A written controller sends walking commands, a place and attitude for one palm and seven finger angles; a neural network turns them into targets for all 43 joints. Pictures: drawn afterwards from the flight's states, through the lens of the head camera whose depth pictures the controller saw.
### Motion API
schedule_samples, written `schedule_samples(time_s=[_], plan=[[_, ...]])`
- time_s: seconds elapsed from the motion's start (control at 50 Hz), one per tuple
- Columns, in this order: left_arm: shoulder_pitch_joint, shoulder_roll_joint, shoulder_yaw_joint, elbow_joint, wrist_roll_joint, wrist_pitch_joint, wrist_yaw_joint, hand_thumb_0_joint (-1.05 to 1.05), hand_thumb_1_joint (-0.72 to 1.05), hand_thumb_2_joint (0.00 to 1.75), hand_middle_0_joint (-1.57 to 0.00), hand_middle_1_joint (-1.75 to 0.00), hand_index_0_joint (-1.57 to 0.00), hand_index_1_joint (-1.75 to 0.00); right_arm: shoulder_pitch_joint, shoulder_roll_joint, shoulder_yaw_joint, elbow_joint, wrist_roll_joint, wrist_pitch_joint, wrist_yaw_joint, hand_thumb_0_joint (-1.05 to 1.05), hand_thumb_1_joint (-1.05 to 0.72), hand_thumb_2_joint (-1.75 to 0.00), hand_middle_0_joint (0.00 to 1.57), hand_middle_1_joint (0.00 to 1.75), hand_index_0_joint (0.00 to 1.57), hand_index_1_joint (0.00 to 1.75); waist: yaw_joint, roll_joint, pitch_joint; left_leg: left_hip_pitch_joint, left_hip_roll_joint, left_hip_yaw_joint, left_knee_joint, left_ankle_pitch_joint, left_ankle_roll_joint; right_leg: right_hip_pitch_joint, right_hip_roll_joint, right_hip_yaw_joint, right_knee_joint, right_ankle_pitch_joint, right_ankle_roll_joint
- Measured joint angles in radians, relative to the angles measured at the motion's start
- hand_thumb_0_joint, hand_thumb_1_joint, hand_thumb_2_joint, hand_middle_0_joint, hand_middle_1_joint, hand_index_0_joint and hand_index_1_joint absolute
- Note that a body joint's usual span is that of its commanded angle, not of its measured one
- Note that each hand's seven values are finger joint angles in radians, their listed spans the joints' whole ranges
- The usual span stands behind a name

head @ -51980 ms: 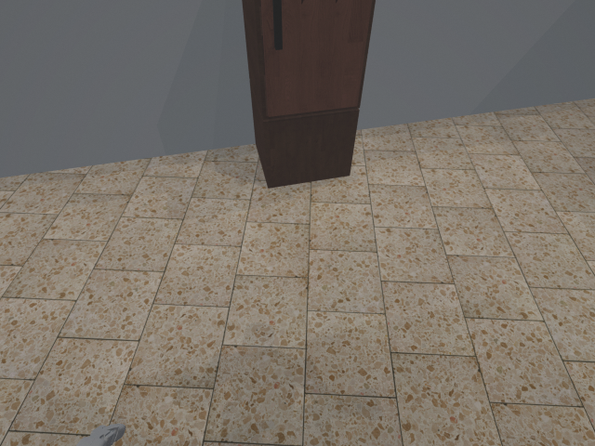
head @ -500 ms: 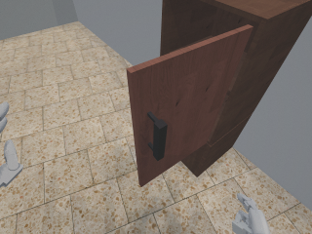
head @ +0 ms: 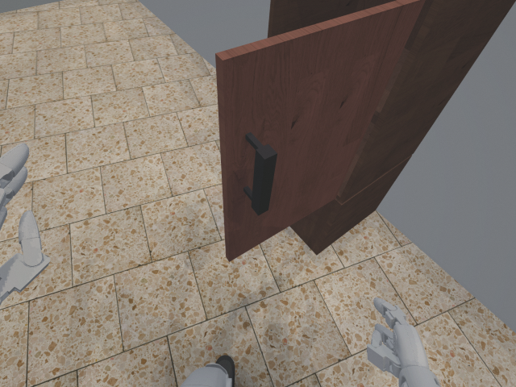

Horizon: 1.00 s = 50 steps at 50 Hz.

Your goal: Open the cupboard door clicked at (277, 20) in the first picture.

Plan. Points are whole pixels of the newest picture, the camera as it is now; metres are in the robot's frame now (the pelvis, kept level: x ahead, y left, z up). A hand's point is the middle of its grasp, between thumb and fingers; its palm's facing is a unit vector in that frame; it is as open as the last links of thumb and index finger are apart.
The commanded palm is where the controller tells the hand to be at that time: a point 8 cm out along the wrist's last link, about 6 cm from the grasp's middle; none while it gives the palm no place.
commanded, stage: step back with the hand held close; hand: left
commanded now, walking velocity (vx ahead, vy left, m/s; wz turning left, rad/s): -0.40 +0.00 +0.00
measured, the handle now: (255, 175) +0.45 +0.04 +0.04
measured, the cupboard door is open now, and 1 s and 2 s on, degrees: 87 87 87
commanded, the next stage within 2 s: stop stepping back and stand still in 0.24 s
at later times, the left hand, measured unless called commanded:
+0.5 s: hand out of the picture +0.10 +0.25 +0.18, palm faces +0.29 -0.80 -0.52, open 7.4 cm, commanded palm +0.04 +0.31 +0.19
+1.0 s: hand out of the picture +0.06 +0.26 +0.19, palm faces +0.42 -0.76 -0.49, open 7.4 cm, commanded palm +0.00 +0.30 +0.19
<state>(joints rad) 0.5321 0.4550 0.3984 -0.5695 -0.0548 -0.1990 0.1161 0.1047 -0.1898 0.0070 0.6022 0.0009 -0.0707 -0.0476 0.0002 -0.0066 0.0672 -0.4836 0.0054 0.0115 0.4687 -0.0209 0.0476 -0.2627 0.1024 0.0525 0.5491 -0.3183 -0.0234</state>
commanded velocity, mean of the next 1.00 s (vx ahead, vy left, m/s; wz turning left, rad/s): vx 0.00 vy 0.01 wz -0.01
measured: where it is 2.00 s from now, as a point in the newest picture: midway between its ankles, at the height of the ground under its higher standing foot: outside the picture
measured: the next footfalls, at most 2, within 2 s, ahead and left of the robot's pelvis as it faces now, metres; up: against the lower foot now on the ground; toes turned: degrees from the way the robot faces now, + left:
left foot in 0.28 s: -0.02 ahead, +0.12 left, +0.00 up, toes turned +2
right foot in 0.56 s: -0.12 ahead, -0.09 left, +0.00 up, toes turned +0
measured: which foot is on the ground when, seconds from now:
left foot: down 0.00-0.06, up 0.08-0.26, down 0.28-0.60, up 0.62-0.82, down 0.84-1.00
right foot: down 0.00-0.30, up 0.32-0.54, down 0.56-1.00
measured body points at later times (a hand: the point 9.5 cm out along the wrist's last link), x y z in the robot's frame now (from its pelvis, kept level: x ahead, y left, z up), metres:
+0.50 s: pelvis -0.10 +0.01 +0.01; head -0.05 +0.04 +0.46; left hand +0.08 +0.29 +0.21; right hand +0.08 -0.19 -0.06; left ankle -0.06 +0.12 -0.73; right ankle -0.13 -0.10 -0.70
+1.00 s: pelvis -0.14 +0.00 +0.00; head -0.14 +0.02 +0.45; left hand +0.03 +0.30 +0.21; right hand +0.00 -0.25 -0.07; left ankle -0.12 +0.12 -0.73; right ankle -0.16 -0.09 -0.73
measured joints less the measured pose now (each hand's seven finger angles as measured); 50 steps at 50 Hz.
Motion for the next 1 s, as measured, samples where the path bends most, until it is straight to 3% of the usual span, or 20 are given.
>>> schedule_samples(time_s=[0.06, 0.08, 0.14, 0.18, 0.22, 0.28, 0.34, 0.38, 0.42, 0.48, 0.56, 0.62, 0.72, 0.82, 0.84, 0.88, 0.94, 1.0], plan=[[0.045, 0.042, 0.023, -0.033, -0.009, 0.000, -0.009, 0.02, 0.89, 0.89, -0.21, -0.30, -0.21, -0.30, 0.009, -0.009, -0.007, -0.021, -0.002, 0.005, -0.001, 0.01, -0.90, -0.90, 0.20, 0.30, 0.20, 0.30, -0.017, 0.006, -0.022, -0.014, 0.006, -0.015, 0.013, -0.006, -0.007, -0.010, 0.009, -0.015, 0.010, 0.006, -0.011], [0.060, 0.055, 0.036, -0.040, -0.010, -0.005, -0.008, 0.02, 0.89, 0.89, -0.21, -0.30, -0.21, -0.30, 0.017, -0.011, -0.011, -0.023, -0.001, 0.008, -0.001, 0.01, -0.90, -0.90, 0.20, 0.30, 0.20, 0.30, -0.020, 0.006, -0.033, -0.027, 0.004, -0.021, 0.039, -0.059, -0.015, -0.011, 0.008, -0.020, 0.006, 0.011, -0.016], [0.083, 0.061, 0.052, -0.032, 0.002, -0.022, 0.005, 0.02, 0.88, 0.89, -0.22, -0.30, -0.22, -0.30, 0.059, -0.022, -0.031, 0.004, -0.003, 0.020, 0.001, 0.01, -0.90, -0.90, 0.20, 0.30, 0.20, 0.30, -0.004, -0.017, -0.095, -0.077, -0.034, -0.039, 0.330, -0.284, -0.056, -0.012, -0.016, -0.013, -0.025, 0.032, -0.018], [0.077, 0.040, 0.062, -0.004, 0.013, -0.024, 0.017, 0.01, 0.88, 0.89, -0.22, -0.30, -0.22, -0.30, 0.086, -0.026, -0.039, 0.031, -0.008, 0.038, -0.003, 0.01, -0.90, -0.90, 0.20, 0.30, 0.20, 0.30, 0.009, -0.041, -0.134, -0.058, -0.045, -0.025, 0.466, -0.343, -0.064, -0.010, -0.040, 0.002, -0.063, 0.057, -0.008], [0.047, 0.013, 0.067, 0.030, 0.023, -0.017, 0.030, 0.01, 0.89, 0.89, -0.21, -0.30, -0.22, -0.30, 0.100, -0.032, -0.034, 0.037, -0.008, 0.051, -0.016, 0.01, -0.90, -0.90, 0.20, 0.30, 0.20, 0.30, 0.015, -0.057, -0.144, 0.019, -0.028, -0.012, 0.412, -0.362, -0.064, -0.017, -0.056, 0.006, -0.088, 0.080, 0.002], [-0.037, -0.029, 0.043, 0.064, 0.030, 0.000, 0.044, 0.01, 0.89, 0.89, -0.21, -0.30, -0.21, -0.30, 0.077, -0.066, -0.029, 0.022, -0.003, 0.044, -0.042, 0.01, -0.90, -0.90, 0.20, 0.30, 0.20, 0.30, 0.001, -0.020, -0.090, 0.160, 0.016, -0.030, 0.102, -0.215, -0.057, -0.068, -0.053, -0.028, -0.048, 0.085, 0.022], [-0.092, -0.016, 0.026, 0.069, 0.028, 0.014, 0.037, 0.01, 0.89, 0.89, -0.20, -0.30, -0.21, -0.30, 0.017, -0.027, -0.039, 0.028, 0.001, 0.026, -0.034, 0.01, -0.90, -0.90, 0.20, 0.30, 0.20, 0.30, 0.013, -0.070, 0.004, 0.158, -0.020, 0.003, 0.068, -0.246, -0.028, -0.144, -0.078, 0.006, 0.083, 0.020, 0.032], [-0.047, -0.007, 0.024, 0.034, 0.018, 0.028, 0.023, 0.02, 0.89, 0.89, -0.20, -0.30, -0.20, -0.30, 0.005, 0.007, -0.024, 0.012, -0.007, 0.004, -0.016, 0.01, -0.90, -0.90, 0.20, 0.30, 0.20, 0.30, 0.007, -0.075, 0.023, 0.151, -0.009, 0.016, 0.053, -0.220, -0.023, -0.181, -0.063, -0.003, 0.196, -0.074, 0.035], [0.010, 0.004, 0.018, -0.030, 0.014, 0.043, 0.015, 0.02, 0.89, 0.89, -0.20, -0.30, -0.21, -0.30, 0.019, 0.037, -0.006, -0.008, -0.009, -0.025, 0.002, 0.01, -0.90, -0.90, 0.20, 0.30, 0.20, 0.30, -0.003, -0.069, 0.025, 0.150, 0.008, 0.016, 0.033, -0.193, -0.025, -0.179, -0.053, -0.029, 0.257, -0.091, 0.039], [0.093, 0.038, 0.036, -0.131, 0.008, 0.038, 0.017, 0.02, 0.89, 0.89, -0.21, -0.30, -0.21, -0.30, 0.056, 0.072, 0.021, -0.024, -0.006, -0.053, 0.019, 0.01, -0.90, -0.90, 0.20, 0.30, 0.20, 0.30, -0.006, -0.066, -0.002, 0.149, 0.027, 0.020, 0.013, -0.168, -0.037, -0.110, -0.059, -0.065, 0.205, -0.074, 0.046], [0.139, 0.086, 0.098, -0.122, 0.001, 0.008, 0.032, 0.02, 0.89, 0.89, -0.21, -0.30, -0.21, -0.30, 0.097, 0.086, 0.053, -0.020, -0.006, -0.049, 0.014, 0.01, -0.90, -0.90, 0.20, 0.31, 0.20, 0.30, -0.010, -0.067, -0.068, 0.127, 0.024, 0.036, 0.025, -0.157, -0.053, 0.055, -0.085, -0.094, -0.036, -0.044, 0.041], [0.085, 0.039, 0.082, -0.003, 0.003, 0.013, 0.033, 0.01, 0.89, 0.89, -0.21, -0.30, -0.21, -0.30, 0.096, 0.049, 0.048, 0.015, -0.012, -0.018, 0.008, 0.01, -0.90, -0.90, 0.20, 0.31, 0.20, 0.30, -0.008, 0.000, -0.088, 0.095, 0.039, 0.006, 0.098, -0.242, -0.060, 0.074, -0.055, -0.107, -0.089, 0.010, -0.022], [0.023, -0.052, 0.028, 0.155, 0.007, 0.042, 0.041, 0.01, 0.89, 0.89, -0.21, -0.30, -0.21, -0.30, 0.140, -0.021, 0.013, 0.077, -0.004, 0.003, -0.002, 0.01, -0.90, -0.90, 0.20, 0.31, 0.20, 0.30, 0.006, -0.002, -0.124, 0.058, 0.007, 0.003, 0.343, -0.312, -0.046, 0.083, -0.074, -0.091, -0.117, 0.044, -0.027], [-0.009, -0.114, -0.052, 0.156, 0.026, 0.050, 0.043, 0.02, 0.89, 0.89, -0.21, -0.30, -0.21, -0.30, 0.180, -0.083, -0.024, 0.089, -0.006, -0.017, -0.029, 0.01, -0.90, -0.90, 0.20, 0.30, 0.20, 0.30, -0.008, -0.014, -0.104, 0.170, 0.026, 0.031, 0.147, -0.292, -0.018, 0.086, -0.087, -0.119, -0.079, 0.023, -0.017], [-0.007, -0.114, -0.061, 0.131, 0.027, 0.048, 0.043, 0.02, 0.89, 0.89, -0.21, -0.30, -0.21, -0.30, 0.183, -0.092, -0.031, 0.084, -0.007, -0.024, -0.033, 0.01, -0.90, -0.90, 0.20, 0.30, 0.20, 0.30, -0.012, -0.012, -0.095, 0.203, 0.030, 0.027, 0.086, -0.274, -0.013, 0.081, -0.083, -0.126, -0.060, 0.013, -0.014], [0.000, -0.091, -0.053, 0.082, 0.029, 0.036, 0.044, 0.02, 0.89, 0.89, -0.21, -0.30, -0.21, -0.30, 0.173, -0.086, -0.042, 0.077, -0.009, -0.031, -0.041, 0.01, -0.90, -0.90, 0.20, 0.30, 0.20, 0.30, -0.017, -0.038, -0.068, 0.223, 0.018, 0.031, 0.057, -0.223, -0.037, 0.069, -0.098, -0.123, -0.010, -0.011, -0.006], [0.025, -0.029, 0.003, 0.031, 0.032, 0.014, 0.049, 0.02, 0.89, 0.89, -0.21, -0.30, -0.21, -0.30, 0.158, -0.059, -0.038, 0.045, -0.011, -0.046, -0.038, 0.01, -0.90, -0.90, 0.20, 0.30, 0.20, 0.30, -0.019, -0.066, -0.052, 0.223, 0.007, 0.053, 0.072, -0.233, -0.040, 0.048, -0.110, -0.096, 0.040, -0.039, 0.012], [0.023, 0.019, 0.055, 0.033, 0.031, -0.004, 0.052, 0.02, 0.89, 0.89, -0.21, -0.30, -0.21, -0.30, 0.143, -0.028, -0.023, 0.026, -0.010, -0.062, -0.032, 0.01, -0.90, -0.90, 0.20, 0.30, 0.20, 0.30, -0.026, -0.050, -0.047, 0.216, 0.011, 0.048, 0.083, -0.236, -0.040, 0.047, -0.103, -0.099, 0.034, -0.029, 0.010]])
